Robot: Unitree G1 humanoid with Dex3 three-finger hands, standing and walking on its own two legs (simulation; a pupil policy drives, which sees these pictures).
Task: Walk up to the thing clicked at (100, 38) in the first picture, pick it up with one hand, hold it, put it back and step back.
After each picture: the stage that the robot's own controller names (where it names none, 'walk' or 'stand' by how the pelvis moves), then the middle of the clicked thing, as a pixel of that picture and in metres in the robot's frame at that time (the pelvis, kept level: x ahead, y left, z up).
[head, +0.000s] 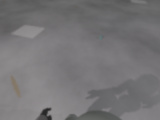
stand; (100, 37) +1.97 -0.21 -0.72
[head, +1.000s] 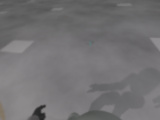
walk; (90, 43) +1.84 +0.16 -0.69
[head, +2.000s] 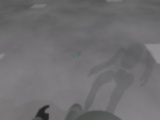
walk; (76, 55) +1.20 +0.37 -0.71
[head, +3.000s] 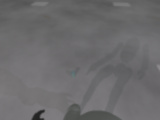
walk; (73, 74) +0.74 +0.31 -0.71
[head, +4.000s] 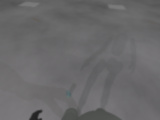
walk; (68, 94) +0.41 +0.25 -0.70
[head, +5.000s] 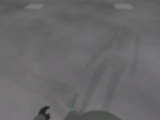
stand; (70, 105) +0.26 +0.22 -0.71
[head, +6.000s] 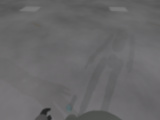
stand; (69, 108) +0.25 +0.23 -0.73
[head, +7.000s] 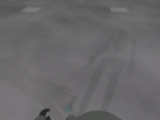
stand; (68, 109) +0.24 +0.24 -0.73
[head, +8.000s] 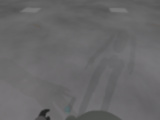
stand; (67, 110) +0.24 +0.24 -0.73
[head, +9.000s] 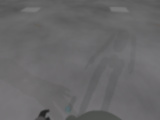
go down; (68, 109) +0.24 +0.24 -0.73
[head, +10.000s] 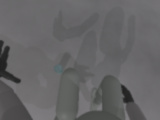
go down; (58, 69) +0.33 +0.26 -0.31
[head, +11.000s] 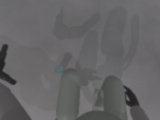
approach; (59, 70) +0.32 +0.26 -0.29
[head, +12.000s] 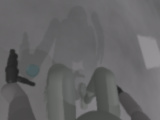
close in; (33, 71) +0.29 +0.29 -0.21
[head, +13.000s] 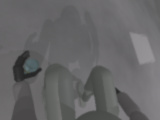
close; (30, 68) +0.32 +0.28 -0.20
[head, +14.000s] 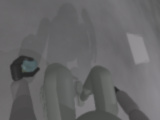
lift; (28, 68) +0.31 +0.29 -0.21
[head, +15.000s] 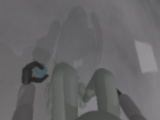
lift; (38, 73) +0.26 +0.27 -0.19
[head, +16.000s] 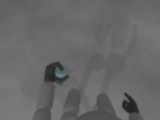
lift; (61, 76) +0.30 +0.19 +0.01
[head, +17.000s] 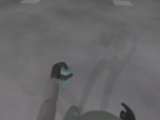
hold; (65, 75) +0.32 +0.18 +0.02
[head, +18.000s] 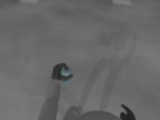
hold; (66, 75) +0.32 +0.18 +0.01
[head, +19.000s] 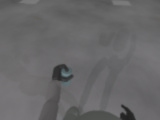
hold; (66, 76) +0.31 +0.18 +0.00
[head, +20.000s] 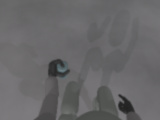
crouch; (62, 70) +0.34 +0.20 -0.07
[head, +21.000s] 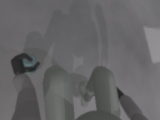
lower; (30, 64) +0.34 +0.29 -0.21
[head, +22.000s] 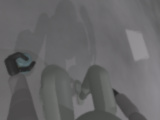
lower; (24, 63) +0.35 +0.30 -0.22
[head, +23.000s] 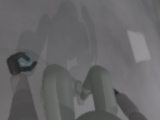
lower; (26, 63) +0.34 +0.30 -0.21
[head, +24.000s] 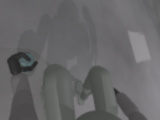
lower; (27, 63) +0.34 +0.30 -0.21
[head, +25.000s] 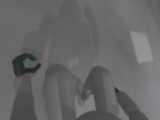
loosen; (30, 64) +0.33 +0.29 -0.22
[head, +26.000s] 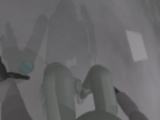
withdraw; (26, 67) +0.31 +0.29 -0.22
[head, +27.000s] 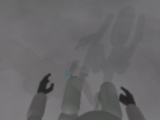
walk; (68, 74) +0.35 +0.23 -0.42
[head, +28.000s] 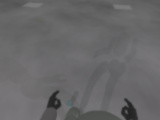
stand; (70, 104) +0.29 +0.21 -0.66
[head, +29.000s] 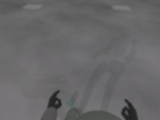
stand; (69, 104) +0.30 +0.21 -0.66
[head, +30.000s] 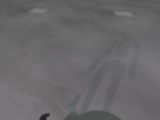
stand; (72, 105) +0.31 +0.19 -0.72
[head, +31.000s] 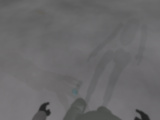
walk; (74, 92) +0.35 +0.22 -0.69
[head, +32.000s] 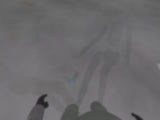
walk; (72, 81) +0.49 +0.19 -0.71
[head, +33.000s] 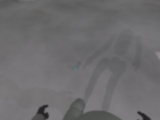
walk; (75, 68) +0.77 +0.29 -0.70
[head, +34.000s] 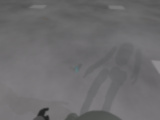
stand; (76, 69) +0.89 +0.24 -0.71
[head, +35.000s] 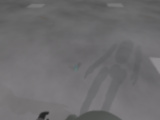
stand; (75, 68) +0.91 +0.26 -0.73
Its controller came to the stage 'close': yes
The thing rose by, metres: 0.71
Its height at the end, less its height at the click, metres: +0.00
